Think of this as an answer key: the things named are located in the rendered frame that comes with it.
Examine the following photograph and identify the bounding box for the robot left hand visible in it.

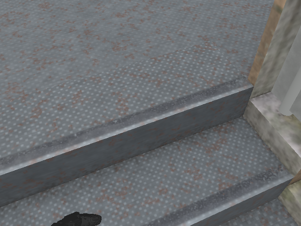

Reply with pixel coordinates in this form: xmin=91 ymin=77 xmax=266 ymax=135
xmin=51 ymin=212 xmax=102 ymax=226

